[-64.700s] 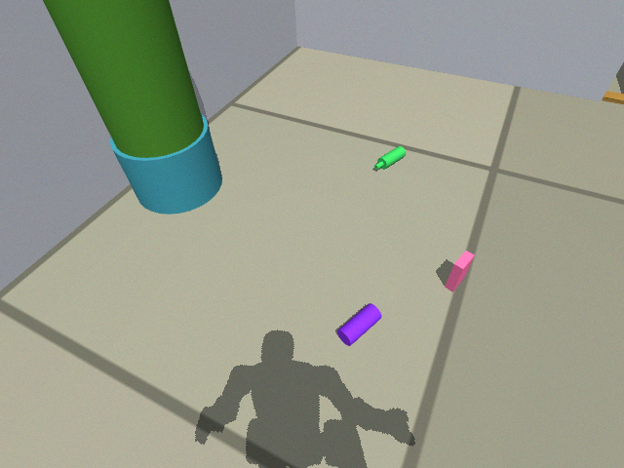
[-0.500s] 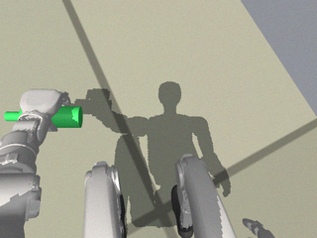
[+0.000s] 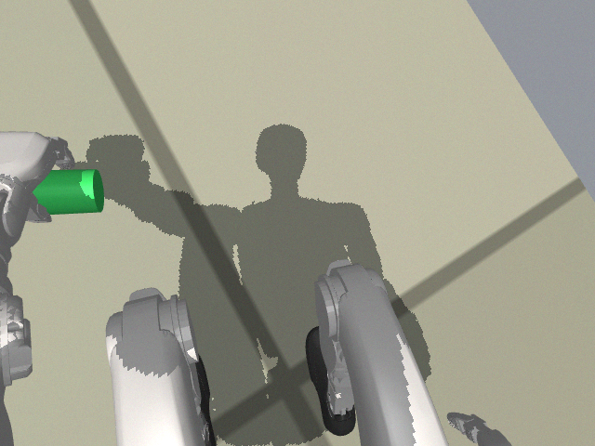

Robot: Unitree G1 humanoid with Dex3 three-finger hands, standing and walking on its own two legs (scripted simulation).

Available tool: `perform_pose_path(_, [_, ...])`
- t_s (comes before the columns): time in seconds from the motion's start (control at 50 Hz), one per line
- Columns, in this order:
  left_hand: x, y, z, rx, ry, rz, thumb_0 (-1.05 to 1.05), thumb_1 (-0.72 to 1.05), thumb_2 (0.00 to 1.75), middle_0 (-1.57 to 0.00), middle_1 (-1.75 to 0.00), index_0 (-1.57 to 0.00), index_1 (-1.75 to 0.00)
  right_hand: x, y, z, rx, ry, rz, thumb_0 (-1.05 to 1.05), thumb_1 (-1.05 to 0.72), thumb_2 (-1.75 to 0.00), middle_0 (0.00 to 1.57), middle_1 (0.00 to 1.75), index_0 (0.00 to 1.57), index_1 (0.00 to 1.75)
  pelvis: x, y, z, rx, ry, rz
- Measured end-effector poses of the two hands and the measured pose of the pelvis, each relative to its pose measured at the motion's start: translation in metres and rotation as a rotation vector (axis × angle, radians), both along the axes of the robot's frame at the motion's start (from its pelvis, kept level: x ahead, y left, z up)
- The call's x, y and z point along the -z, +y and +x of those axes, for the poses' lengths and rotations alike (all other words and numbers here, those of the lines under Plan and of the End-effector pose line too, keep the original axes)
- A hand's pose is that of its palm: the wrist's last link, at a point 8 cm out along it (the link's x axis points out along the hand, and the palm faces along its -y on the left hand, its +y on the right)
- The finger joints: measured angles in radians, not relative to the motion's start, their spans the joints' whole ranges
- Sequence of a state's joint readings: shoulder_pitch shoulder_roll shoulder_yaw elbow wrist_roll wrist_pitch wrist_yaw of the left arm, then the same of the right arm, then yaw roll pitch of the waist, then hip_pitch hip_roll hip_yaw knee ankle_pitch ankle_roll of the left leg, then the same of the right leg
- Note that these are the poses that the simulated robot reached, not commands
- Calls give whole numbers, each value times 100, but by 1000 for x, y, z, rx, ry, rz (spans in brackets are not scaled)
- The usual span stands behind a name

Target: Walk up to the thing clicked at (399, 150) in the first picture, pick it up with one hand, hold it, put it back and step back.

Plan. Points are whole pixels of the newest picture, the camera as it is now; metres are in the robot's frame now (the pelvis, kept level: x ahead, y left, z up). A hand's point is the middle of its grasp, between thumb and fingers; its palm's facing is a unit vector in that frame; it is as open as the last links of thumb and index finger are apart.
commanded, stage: crouch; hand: left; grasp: from above
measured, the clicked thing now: (21, 193) +0.47 +0.35 -0.20
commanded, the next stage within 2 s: lower in 0.28 s
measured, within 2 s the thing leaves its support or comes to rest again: rests again in 1.50 s
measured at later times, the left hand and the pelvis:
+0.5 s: hand (42, 193) +0.47 +0.32 -0.20, palm faces -0.48 -0.02 -0.88, open 8.9 cm; pelvis +0.00 +0.00 -0.04, yaw -2 degrees
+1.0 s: hand (60, 200) +0.48 +0.32 -0.26, palm faces -0.47 -0.03 -0.88, open 9.0 cm; pelvis +0.00 +0.00 -0.07, yaw -4 degrees
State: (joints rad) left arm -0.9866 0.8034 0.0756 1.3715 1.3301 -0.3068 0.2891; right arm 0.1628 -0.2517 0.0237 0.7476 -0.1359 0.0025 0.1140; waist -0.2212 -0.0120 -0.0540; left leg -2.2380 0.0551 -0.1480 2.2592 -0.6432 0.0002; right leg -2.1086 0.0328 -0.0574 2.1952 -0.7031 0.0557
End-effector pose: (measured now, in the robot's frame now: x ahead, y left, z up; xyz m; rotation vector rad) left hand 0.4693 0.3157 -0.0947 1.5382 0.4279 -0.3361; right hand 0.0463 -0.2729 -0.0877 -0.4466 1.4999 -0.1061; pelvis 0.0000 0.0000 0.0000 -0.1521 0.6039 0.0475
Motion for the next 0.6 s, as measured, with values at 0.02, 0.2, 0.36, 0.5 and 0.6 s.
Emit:
perform_pose_path(0.02, [3,0,1,2,0,1,0,18,30,-77,-47,-81,-41,2,0,-2,1,4,0,0,-93,-91,20,30,20,29,3,0,0,1,-2,-1])
perform_pose_path(0.2, [25,3,6,-1,5,2,0,19,29,-77,-48,-80,-42,21,5,-9,-8,27,10,0,-93,-91,21,30,20,29,23,-1,-1,10,-18,-8])
perform_pose_path(0.36, [38,5,11,-3,8,0,0,18,30,-77,-49,-80,-43,33,6,-3,-31,28,12,0,-93,-91,21,30,20,29,34,-1,1,17,-29,-13])
perform_pose_path(0.5, [51,7,12,-1,17,-6,0,17,31,-77,-49,-81,-44,38,5,3,-56,27,3,0,-93,-91,21,30,20,29,42,-1,2,24,-39,-21])
perform_pose_path(0.6, [65,8,11,7,26,-18,0,17,32,-77,-49,-81,-44,40,3,5,-78,36,-9,0,-93,-91,21,30,20,29,48,-1,2,28,-53,-27])
